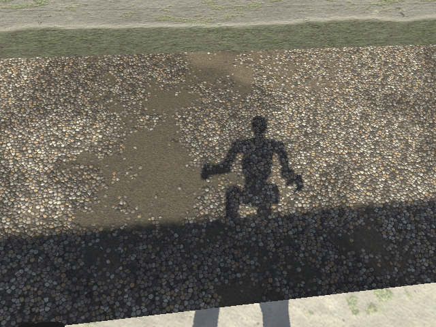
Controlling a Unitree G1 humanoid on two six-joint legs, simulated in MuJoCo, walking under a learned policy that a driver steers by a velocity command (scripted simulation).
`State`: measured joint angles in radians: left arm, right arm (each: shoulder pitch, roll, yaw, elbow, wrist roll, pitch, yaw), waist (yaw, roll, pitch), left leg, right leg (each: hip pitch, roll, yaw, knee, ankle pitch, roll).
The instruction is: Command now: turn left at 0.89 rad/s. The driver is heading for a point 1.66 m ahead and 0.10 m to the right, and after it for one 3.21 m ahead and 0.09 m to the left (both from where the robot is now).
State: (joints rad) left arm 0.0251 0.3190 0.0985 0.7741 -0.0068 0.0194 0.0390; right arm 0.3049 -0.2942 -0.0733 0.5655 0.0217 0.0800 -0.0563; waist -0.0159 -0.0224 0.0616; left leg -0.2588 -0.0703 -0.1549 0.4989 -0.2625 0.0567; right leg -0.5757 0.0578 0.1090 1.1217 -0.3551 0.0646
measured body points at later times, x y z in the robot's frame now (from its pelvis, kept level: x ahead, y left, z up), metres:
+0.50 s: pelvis -0.01 -0.02 +0.00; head +0.02 -0.02 +0.44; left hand +0.08 +0.26 -0.12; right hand +0.19 -0.26 -0.09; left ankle -0.05 +0.12 -0.73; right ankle +0.05 -0.15 -0.74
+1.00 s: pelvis -0.04 -0.03 -0.02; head -0.02 -0.06 +0.43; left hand +0.19 +0.16 -0.11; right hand +0.00 -0.34 -0.13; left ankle -0.04 +0.11 -0.72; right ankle -0.07 -0.12 -0.74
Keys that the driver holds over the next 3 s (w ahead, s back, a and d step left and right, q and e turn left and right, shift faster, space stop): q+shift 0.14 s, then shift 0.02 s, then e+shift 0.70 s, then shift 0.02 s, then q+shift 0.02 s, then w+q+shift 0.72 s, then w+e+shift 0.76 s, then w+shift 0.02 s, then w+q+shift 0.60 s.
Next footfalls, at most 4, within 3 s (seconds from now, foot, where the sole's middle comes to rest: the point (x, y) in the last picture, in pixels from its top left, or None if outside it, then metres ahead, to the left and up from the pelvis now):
0.24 right None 0.09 -0.13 -0.78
0.54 left None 0.00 0.11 -0.78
0.96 right None -0.04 -0.14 -0.78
1.50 left None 0.29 0.05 -0.78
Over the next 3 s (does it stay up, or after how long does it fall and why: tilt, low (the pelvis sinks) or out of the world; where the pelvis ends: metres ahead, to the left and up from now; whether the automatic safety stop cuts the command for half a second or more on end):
stays up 0.16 -0.09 -0.02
